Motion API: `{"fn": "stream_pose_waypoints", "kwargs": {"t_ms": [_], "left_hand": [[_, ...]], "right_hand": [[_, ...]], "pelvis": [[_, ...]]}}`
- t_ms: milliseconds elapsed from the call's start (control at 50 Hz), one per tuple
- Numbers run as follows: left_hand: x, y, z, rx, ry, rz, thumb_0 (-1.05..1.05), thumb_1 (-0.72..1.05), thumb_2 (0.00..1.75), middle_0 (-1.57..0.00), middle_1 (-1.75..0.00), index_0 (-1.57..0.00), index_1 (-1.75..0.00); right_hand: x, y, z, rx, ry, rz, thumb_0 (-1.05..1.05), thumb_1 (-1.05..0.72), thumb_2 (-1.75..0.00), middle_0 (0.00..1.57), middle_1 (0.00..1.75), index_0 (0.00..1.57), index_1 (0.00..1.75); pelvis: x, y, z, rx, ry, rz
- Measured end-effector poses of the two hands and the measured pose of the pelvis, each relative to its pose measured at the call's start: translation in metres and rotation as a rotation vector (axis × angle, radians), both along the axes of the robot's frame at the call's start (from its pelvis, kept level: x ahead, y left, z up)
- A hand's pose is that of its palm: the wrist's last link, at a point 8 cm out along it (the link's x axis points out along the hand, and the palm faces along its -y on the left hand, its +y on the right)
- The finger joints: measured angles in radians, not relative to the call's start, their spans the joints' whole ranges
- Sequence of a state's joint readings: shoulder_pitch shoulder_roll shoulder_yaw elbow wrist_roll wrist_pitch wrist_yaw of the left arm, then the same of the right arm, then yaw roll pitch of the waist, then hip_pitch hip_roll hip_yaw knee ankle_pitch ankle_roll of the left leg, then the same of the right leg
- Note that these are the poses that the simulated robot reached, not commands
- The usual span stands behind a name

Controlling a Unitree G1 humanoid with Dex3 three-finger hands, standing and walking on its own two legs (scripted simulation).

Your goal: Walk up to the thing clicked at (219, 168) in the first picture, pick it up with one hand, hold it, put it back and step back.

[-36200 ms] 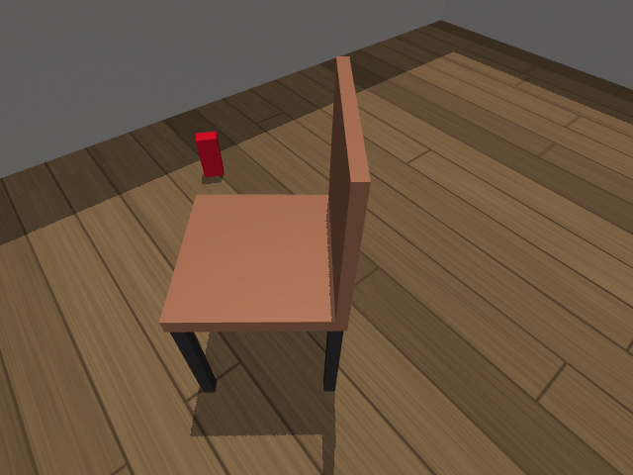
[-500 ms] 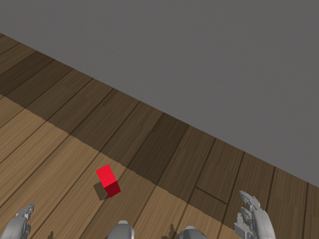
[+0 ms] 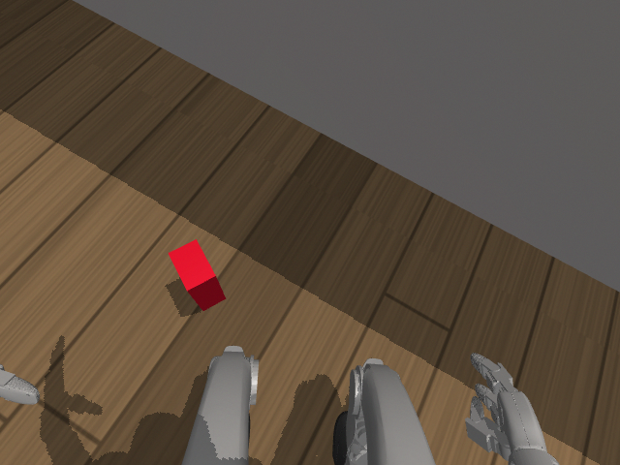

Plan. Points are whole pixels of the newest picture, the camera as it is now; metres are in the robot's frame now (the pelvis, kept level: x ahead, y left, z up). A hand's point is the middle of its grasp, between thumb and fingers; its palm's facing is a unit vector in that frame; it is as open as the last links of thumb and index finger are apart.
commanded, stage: go down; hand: left
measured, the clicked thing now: (200, 278) +0.45 +0.25 -0.47
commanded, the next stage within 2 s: approach in 1.66 s
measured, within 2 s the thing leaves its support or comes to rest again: neither
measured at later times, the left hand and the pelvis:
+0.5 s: hand (9, 301) +0.30 +0.42 -0.13, palm faces +0.32 -0.93 -0.16, open 17.3 cm; pelvis -0.03 +0.00 -0.10, yaw -3 degrees
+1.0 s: hand (7, 291) +0.32 +0.45 -0.15, palm faces +0.34 -0.93 -0.13, open 17.2 cm; pelvis -0.05 +0.00 -0.15, yaw -4 degrees
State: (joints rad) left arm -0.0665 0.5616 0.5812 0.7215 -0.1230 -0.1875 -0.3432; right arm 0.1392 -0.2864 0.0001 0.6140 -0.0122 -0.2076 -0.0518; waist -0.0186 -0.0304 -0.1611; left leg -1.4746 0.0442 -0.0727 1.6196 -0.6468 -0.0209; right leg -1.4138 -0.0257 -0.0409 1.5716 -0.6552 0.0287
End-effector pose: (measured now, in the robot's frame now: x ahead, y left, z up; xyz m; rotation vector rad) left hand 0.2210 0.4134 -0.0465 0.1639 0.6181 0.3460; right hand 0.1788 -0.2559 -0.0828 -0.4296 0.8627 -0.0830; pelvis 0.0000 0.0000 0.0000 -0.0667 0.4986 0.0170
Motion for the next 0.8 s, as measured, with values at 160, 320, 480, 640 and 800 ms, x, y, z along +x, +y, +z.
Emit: {"fn": "stream_pose_waypoints", "kwargs": {"t_ms": [160, 320, 480, 640, 800], "left_hand": [[0.011, 0.024, -0.029, -0.016, -0.076, 0.002, -0.02, -0.6, 0.03, -0.11, -0.09, -0.11, -0.09], [0.028, 0.041, -0.048, 0.002, -0.201, 0.009, -0.02, -0.57, 0.05, -0.1, -0.1, -0.09, -0.1], [0.046, 0.051, -0.063, -0.01, -0.259, -0.002, -0.02, -0.54, 0.06, -0.09, -0.11, -0.09, -0.1], [0.048, 0.062, -0.075, -0.012, -0.297, 0.015, -0.02, -0.53, 0.07, -0.08, -0.1, -0.08, -0.1], [0.054, 0.07, -0.085, -0.006, -0.348, 0.006, -0.02, -0.52, 0.08, -0.08, -0.1, -0.07, -0.1]], "right_hand": [[-0.025, -0.003, -0.053, -0.011, 0.094, -0.002, 0.01, -0.89, -0.89, 0.2, 0.3, 0.21, 0.3], [-0.043, -0.007, -0.09, -0.036, 0.149, 0.02, 0.01, -0.89, -0.89, 0.2, 0.3, 0.21, 0.3], [-0.052, -0.015, -0.114, -0.068, 0.176, 0.029, 0.01, -0.88, -0.89, 0.2, 0.3, 0.21, 0.3], [-0.059, -0.018, -0.132, -0.087, 0.2, 0.035, 0.01, -0.89, -0.9, 0.2, 0.3, 0.21, 0.3], [-0.064, -0.018, -0.148, -0.106, 0.214, 0.053, 0.01, -0.89, -0.9, 0.2, 0.3, 0.21, 0.3]], "pelvis": [[-0.014, 0.001, -0.04, -0.013, 0.052, -0.01], [-0.026, -0.002, -0.074, -0.021, 0.076, -0.017], [-0.032, -0.004, -0.1, -0.032, 0.088, -0.026], [-0.035, -0.003, -0.12, -0.04, 0.087, -0.032], [-0.041, -0.001, -0.138, -0.049, 0.08, -0.034]]}}
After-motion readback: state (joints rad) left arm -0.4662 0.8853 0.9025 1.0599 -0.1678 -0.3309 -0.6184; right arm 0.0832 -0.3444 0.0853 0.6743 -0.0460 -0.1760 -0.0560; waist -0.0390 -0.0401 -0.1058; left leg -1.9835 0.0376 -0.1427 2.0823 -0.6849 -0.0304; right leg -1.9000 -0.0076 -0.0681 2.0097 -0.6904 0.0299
